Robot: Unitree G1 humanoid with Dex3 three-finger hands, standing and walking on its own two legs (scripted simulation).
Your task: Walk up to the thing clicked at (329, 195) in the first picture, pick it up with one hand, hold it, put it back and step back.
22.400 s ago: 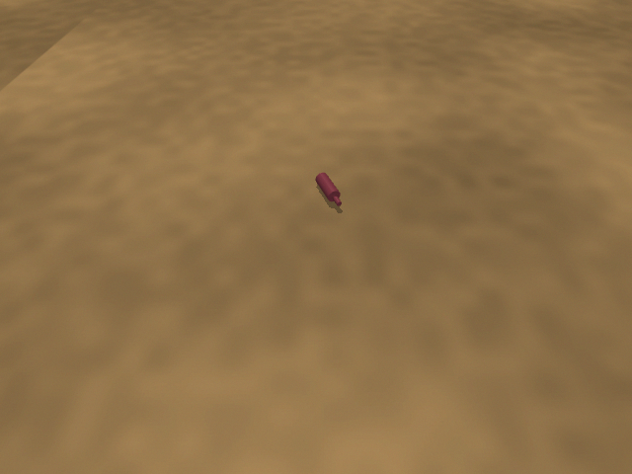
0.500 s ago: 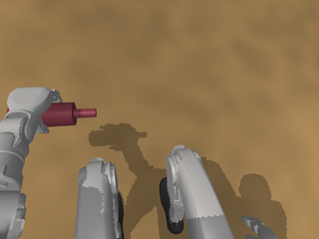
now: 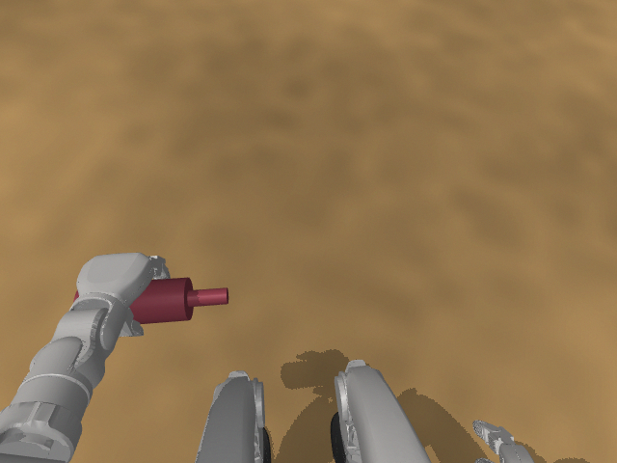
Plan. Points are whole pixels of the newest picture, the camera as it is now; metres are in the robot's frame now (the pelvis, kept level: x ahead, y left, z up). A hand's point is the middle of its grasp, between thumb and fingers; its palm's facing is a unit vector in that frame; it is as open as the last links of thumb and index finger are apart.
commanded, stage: lift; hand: left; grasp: from above
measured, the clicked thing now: (157, 301) +0.37 +0.21 -0.13
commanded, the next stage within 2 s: hold in 0.72 s
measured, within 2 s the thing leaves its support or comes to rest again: neither
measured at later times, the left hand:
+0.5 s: hand (95, 279) +0.35 +0.23 +0.02, palm faces -0.48 -0.04 -0.87, open 9.3 cm
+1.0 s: hand (77, 251) +0.36 +0.23 +0.08, palm faces -0.49 -0.03 -0.87, open 9.3 cm
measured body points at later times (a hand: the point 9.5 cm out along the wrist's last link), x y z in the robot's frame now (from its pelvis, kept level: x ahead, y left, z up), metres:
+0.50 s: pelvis +0.03 +0.01 +0.12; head +0.11 +0.01 +0.56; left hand +0.37 +0.23 +0.07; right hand +0.11 -0.27 +0.00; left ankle +0.06 +0.09 -0.56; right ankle +0.07 -0.13 -0.56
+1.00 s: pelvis +0.06 +0.00 +0.15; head +0.11 +0.00 +0.60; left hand +0.38 +0.23 +0.13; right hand +0.17 -0.27 +0.04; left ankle +0.06 +0.09 -0.56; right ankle +0.07 -0.13 -0.56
